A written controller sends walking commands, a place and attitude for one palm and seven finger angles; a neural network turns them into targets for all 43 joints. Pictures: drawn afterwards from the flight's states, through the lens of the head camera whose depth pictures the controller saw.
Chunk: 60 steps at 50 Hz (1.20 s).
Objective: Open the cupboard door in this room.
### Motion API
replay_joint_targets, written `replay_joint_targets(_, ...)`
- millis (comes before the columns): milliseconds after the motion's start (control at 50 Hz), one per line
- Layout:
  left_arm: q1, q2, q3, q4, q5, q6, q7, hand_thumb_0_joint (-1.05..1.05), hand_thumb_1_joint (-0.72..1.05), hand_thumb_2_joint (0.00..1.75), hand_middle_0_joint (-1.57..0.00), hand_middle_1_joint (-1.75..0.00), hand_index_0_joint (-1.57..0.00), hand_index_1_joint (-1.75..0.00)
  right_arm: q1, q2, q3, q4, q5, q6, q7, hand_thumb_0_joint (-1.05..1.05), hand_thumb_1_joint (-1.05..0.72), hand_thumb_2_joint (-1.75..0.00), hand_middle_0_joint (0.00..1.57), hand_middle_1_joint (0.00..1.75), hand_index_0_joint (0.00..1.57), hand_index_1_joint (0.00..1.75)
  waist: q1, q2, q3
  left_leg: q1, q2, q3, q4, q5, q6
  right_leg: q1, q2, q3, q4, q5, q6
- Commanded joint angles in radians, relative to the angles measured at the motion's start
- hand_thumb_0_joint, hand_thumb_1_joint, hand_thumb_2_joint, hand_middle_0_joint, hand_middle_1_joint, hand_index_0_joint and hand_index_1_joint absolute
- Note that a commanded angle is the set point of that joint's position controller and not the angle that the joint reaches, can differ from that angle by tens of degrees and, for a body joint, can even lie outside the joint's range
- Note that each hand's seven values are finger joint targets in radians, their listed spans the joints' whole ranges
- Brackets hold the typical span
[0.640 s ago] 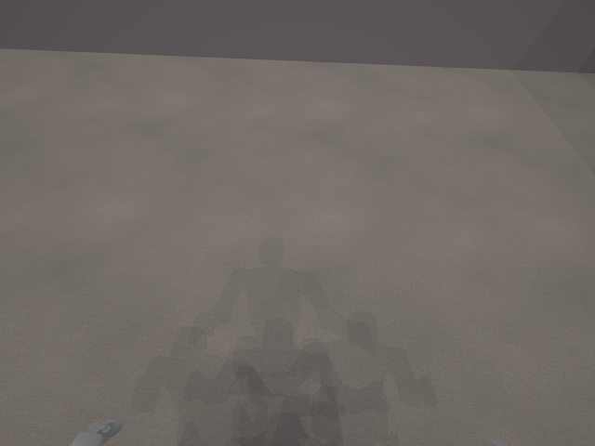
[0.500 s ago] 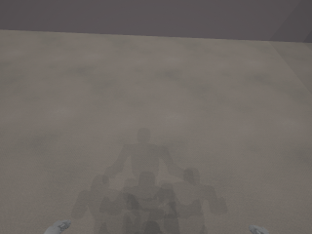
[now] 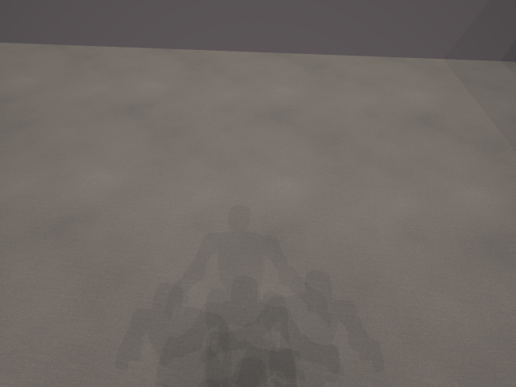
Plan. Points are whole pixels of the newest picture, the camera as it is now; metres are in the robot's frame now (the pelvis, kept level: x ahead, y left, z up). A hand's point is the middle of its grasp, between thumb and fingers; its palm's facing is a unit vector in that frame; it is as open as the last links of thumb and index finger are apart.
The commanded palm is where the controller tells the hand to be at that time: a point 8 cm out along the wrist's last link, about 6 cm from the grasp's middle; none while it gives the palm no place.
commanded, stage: stand and wait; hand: left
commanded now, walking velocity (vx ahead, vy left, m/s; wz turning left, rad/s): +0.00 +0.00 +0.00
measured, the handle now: out of the picture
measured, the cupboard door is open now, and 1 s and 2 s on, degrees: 0 0 0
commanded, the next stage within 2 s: turn or walk to find it in 0.26 s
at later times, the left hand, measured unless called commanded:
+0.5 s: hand out of the picture +0.07 +0.24 -0.16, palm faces +0.02 -0.95 -0.31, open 7.4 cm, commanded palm none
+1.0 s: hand out of the picture +0.02 +0.22 -0.16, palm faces +0.23 -0.93 -0.28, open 7.4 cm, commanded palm none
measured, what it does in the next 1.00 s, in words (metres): lifts its right foot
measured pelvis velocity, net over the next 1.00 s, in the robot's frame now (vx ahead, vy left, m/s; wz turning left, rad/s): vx -0.04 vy -0.01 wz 0.24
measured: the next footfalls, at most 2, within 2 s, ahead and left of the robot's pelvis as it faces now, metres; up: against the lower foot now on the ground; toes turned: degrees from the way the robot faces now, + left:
right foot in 1.02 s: +0.01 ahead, -0.13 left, +0.00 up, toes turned +15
left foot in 1.42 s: -0.09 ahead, +0.12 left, +0.00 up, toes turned +31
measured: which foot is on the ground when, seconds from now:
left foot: down 0.00-1.00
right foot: down 0.00-0.66, up 0.68-1.00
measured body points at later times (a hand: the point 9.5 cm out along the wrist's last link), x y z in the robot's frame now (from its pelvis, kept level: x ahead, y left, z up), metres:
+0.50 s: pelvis +0.00 +0.00 -0.01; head +0.01 +0.01 +0.44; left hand +0.07 +0.29 -0.14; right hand +0.07 -0.28 -0.14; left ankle +0.02 +0.13 -0.74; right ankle +0.02 -0.12 -0.74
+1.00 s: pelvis -0.04 -0.01 -0.01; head +0.00 -0.01 +0.44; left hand +0.00 +0.27 -0.14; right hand +0.05 -0.24 -0.16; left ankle +0.02 +0.13 -0.74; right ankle -0.04 -0.14 -0.74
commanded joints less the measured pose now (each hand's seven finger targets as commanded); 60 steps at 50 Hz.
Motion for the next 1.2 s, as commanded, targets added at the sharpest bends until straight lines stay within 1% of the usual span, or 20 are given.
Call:
replay_joint_targets(0, -0.063, 0.211, 0.049, -0.067, 0.002, -0.026, 0.011, 0.0, 0.9, 0.9, -0.2, -0.3, -0.2, -0.3, -0.058, -0.199, -0.04, -0.06, 0.0, -0.025, -0.007, 0.0, -0.9, -0.9, 0.2, 0.3, 0.2, 0.3, -0.004, -0.018, -0.058, -0.015, 0.099, -0.092, -0.075, 0.009, 0.039, -0.017, -0.124, 0.126, -0.117, -0.042, -0.033)
replay_joint_targets(280, -0.065, 0.21, 0.051, -0.065, 0.004, -0.023, 0.011, 0.0, 0.9, 0.9, -0.2, -0.3, -0.2, -0.3, -0.046, -0.201, -0.039, -0.051, 0.0, -0.025, -0.004, 0.0, -0.9, -0.9, 0.2, 0.3, 0.2, 0.3, 0.0, -0.006, -0.048, -0.049, 0.103, -0.108, -0.076, 0.016, 0.042, -0.012, -0.124, 0.111, -0.103, -0.044, -0.028)
replay_joint_targets(340, -0.036, 0.159, 0.047, -0.068, 0.003, -0.009, 0.018, 0.0, 0.9, 0.9, -0.2, -0.3, -0.2, -0.3, -0.022, -0.145, -0.031, -0.061, -0.001, -0.014, -0.002, 0.0, -0.9, -0.9, 0.2, 0.3, 0.2, 0.3, 0.001, -0.008, -0.073, -0.069, 0.101, -0.109, -0.029, 0.096, 0.037, 0.005, -0.135, 0.087, -0.053, 0.035, -0.018)
replay_joint_targets(400, 0.008, 0.104, 0.039, -0.074, 0.003, 0.01, 0.027, 0.0, 0.9, 0.9, -0.2, -0.3, -0.2, -0.3, 0.012, -0.071, -0.02, -0.071, -0.003, 0.007, 0.0, 0.0, -0.9, -0.9, 0.2, 0.3, 0.2, 0.3, 0.006, -0.036, -0.062, -0.128, 0.082, -0.096, 0.025, 0.099, 0.023, 0.003, -0.161, 0.083, -0.031, 0.046, -0.009)
replay_joint_targets(500, 0.027, 0.129, 0.058, -0.122, 0.008, 0.02, 0.035, 0.0, 0.9, 0.9, -0.2, -0.3, -0.2, -0.3, 0.044, -0.052, -0.038, -0.11, -0.001, 0.028, 0.001, 0.0, -0.9, -0.9, 0.2, 0.3, 0.2, 0.3, 0.004, -0.117, -0.082, -0.164, 0.033, -0.055, 0.205, 0.055, 0.012, -0.032, -0.268, 0.12, -0.039, 0.08, -0.073)
replay_joint_targets(580, -0.009, 0.117, 0.066, -0.17, 0.014, 0.024, 0.042, 0.0, 0.9, 0.9, -0.2, -0.3, -0.2, -0.3, 0.101, -0.031, -0.052, -0.124, 0.001, 0.032, 0.005, 0.0, -0.9, -0.9, 0.2, 0.3, 0.2, 0.3, -0.029, -0.116, -0.075, -0.104, 0.042, -0.045, 0.18, 0.018, 0.013, -0.113, -0.285, 0.06, 0.051, 0.113, -0.082)
replay_joint_targets(600, -0.015, 0.096, 0.065, -0.183, 0.013, 0.029, 0.04, 0.0, 0.9, 0.9, -0.2, -0.3, -0.2, -0.3, 0.112, -0.043, -0.056, -0.128, -0.003, 0.03, 0.007, 0.0, -0.9, -0.9, 0.2, 0.3, 0.2, 0.3, -0.034, -0.032, -0.069, -0.089, 0.078, -0.123, 0.116, 0.089, 0.036, -0.164, -0.217, -0.004, 0.124, 0.021, -0.04)
replay_joint_targets(620, -0.021, 0.053, 0.061, -0.196, 0.008, 0.034, 0.037, 0.0, 0.9, 0.9, -0.2, -0.3, -0.2, -0.3, 0.125, -0.084, -0.064, -0.138, -0.011, 0.025, 0.007, 0.0, -0.9, -0.9, 0.2, 0.3, 0.2, 0.3, -0.043, 0.145, -0.049, -0.108, 0.171, -0.323, -0.004, 0.148, 0.094, -0.213, -0.09, -0.086, 0.284, -0.124, 0.022)
replay_joint_targets(640, -0.046, 0.036, 0.057, -0.213, 0.008, 0.032, 0.038, 0.0, 0.9, 0.9, -0.2, -0.3, -0.2, -0.3, 0.148, -0.115, -0.076, -0.143, -0.012, 0.018, 0.001, 0.0, -0.9, -0.9, 0.2, 0.3, 0.2, 0.3, -0.053, 0.255, -0.03, -0.096, 0.271, -0.509, -0.115, 0.246, 0.18, -0.275, -0.015, -0.081, 0.465, -0.335, 0.045)
replay_joint_targets(660, -0.032, 0.035, 0.063, -0.212, 0.01, 0.034, 0.043, 0.0, 0.9, 0.9, -0.2, -0.3, -0.2, -0.3, 0.15, -0.116, -0.081, -0.144, -0.008, 0.016, -0.01, 0.0, -0.9, -0.9, 0.2, 0.3, 0.2, 0.3, -0.045, 0.224, -0.044, -0.065, 0.29, -0.542, -0.127, 0.289, 0.226, -0.313, -0.034, -0.001, 0.582, -0.375, 0.039)
replay_joint_targets(760, 0.007, -0.015, 0.07, -0.196, 0.005, 0.03, 0.031, 0.0, 0.9, 0.9, -0.2, -0.3, -0.2, -0.3, 0.107, -0.071, -0.087, -0.176, -0.009, 0.016, -0.024, 0.0, -0.9, -0.9, 0.2, 0.3, 0.2, 0.3, -0.019, 0.141, -0.114, -0.001, 0.188, -0.396, -0.051, 0.293, 0.204, -0.313, -0.037, 0.012, 0.578, -0.278, 0.054)
replay_joint_targets(860, 0.009, -0.046, 0.071, -0.216, -0.002, 0.029, 0.032, 0.0, 0.9, 0.9, -0.2, -0.3, -0.2, -0.3, 0.146, -0.067, -0.1, -0.18, -0.013, 0.029, -0.023, 0.0, -0.9, -0.9, 0.2, 0.3, 0.2, 0.3, -0.039, 0.162, -0.134, 0.013, 0.173, -0.456, -0.054, 0.265, 0.202, -0.235, -0.004, 0.006, 0.39, -0.283, 0.054)
replay_joint_targets(940, 0.103, -0.035, 0.081, -0.201, -0.004, 0.025, 0.036, 0.0, 0.9, 0.9, -0.2, -0.3, -0.2, -0.3, 0.111, -0.063, -0.112, -0.198, -0.011, 0.04, -0.011, 0.0, -0.9, -0.9, 0.2, 0.3, 0.2, 0.3, 0.0, 0.154, -0.149, -0.102, 0.101, -0.436, -0.021, 0.163, 0.135, -0.023, 0.026, -0.021, 0.09, -0.131, 0.046)
replay_joint_targets(960, 0.148, -0.014, 0.088, -0.191, -0.003, 0.021, 0.039, 0.0, 0.9, 0.9, -0.2, -0.3, -0.2, -0.3, 0.097, -0.046, -0.112, -0.21, -0.005, 0.044, -0.007, 0.0, -0.9, -0.9, 0.2, 0.3, 0.2, 0.3, 0.02, 0.113, -0.149, -0.206, 0.063, -0.4, 0.004, 0.046, 0.094, 0.104, 0.001, -0.018, -0.04, -0.059, 0.038)
replay_joint_targets(980, 0.172, 0.05, 0.103, -0.188, 0.011, 0.014, 0.044, 0.0, 0.9, 0.9, -0.2, -0.3, -0.2, -0.3, 0.099, 0.004, -0.108, -0.219, 0.002, 0.048, 0.0, 0.0, -0.9, -0.9, 0.2, 0.3, 0.2, 0.3, 0.031, -0.06, -0.137, -0.387, -0.018, -0.286, 0.166, -0.146, 0.032, 0.23, -0.169, 0.128, -0.136, -0.141, -0.012)
replay_joint_targets(1000, 0.144, 0.131, 0.115, -0.209, 0.025, 0.01, 0.047, 0.0, 0.9, 0.9, -0.2, -0.3, -0.2, -0.3, 0.079, 0.048, -0.103, -0.249, -0.004, 0.046, -0.003, 0.0, -0.9, -0.9, 0.2, 0.3, 0.2, 0.3, 0.041, -0.32, -0.05, -0.551, -0.13, -0.084, 0.449, -0.312, -0.033, 0.157, -0.431, 0.429, -0.219, -0.197, -0.114)
replay_joint_targets(1020, 0.091, 0.109, 0.102, -0.234, 0.014, 0.013, 0.05, 0.0, 0.9, 0.9, -0.2, -0.3, -0.2, -0.3, 0.052, -0.011, -0.116, -0.247, -0.017, 0.047, -0.001, 0.0, -0.9, -0.9, 0.2, 0.3, 0.2, 0.3, 0.03, -0.195, -0.02, -0.479, -0.06, -0.125, 0.604, -0.32, -0.016, -0.038, -0.458, 0.366, -0.21, -0.139, -0.144)
replay_joint_targets(1040, 0.019, 0.073, 0.101, -0.251, 0.015, 0.009, 0.053, 0.0, 0.9, 0.9, -0.2, -0.3, -0.2, -0.3, 0.077, -0.003, -0.12, -0.237, -0.015, 0.057, 0.007, 0.0, -0.9, -0.9, 0.2, 0.3, 0.2, 0.3, -0.014, -0.159, -0.001, -0.439, -0.045, -0.129, 0.684, -0.259, -0.013, -0.11, -0.406, 0.288, -0.217, -0.153, -0.139)
replay_joint_targets(1080, -0.028, 0.044, 0.088, -0.257, 0.013, 0.001, 0.044, 0.0, 0.9, 0.9, -0.2, -0.3, -0.2, -0.3, 0.118, 0.012, -0.114, -0.192, -0.011, 0.067, 0.017, 0.0, -0.9, -0.9, 0.2, 0.3, 0.2, 0.3, -0.045, -0.169, 0.039, -0.416, -0.022, -0.075, 0.794, -0.169, -0.027, -0.139, -0.3, 0.152, -0.178, -0.06, -0.113)
replay_joint_targets(1180, 0.094, 0.028, 0.082, -0.223, 0.017, -0.008, 0.042, 0.0, 0.9, 0.9, -0.2, -0.3, -0.2, -0.3, 0.069, 0.033, -0.098, -0.194, -0.007, 0.066, 0.018, 0.0, -0.9, -0.9, 0.2, 0.3, 0.2, 0.3, -0.004, -0.161, 0.044, -0.43, 0.002, -0.011, 0.746, -0.145, -0.054, -0.029, -0.287, 0.052, -0.113, 0.157, -0.123)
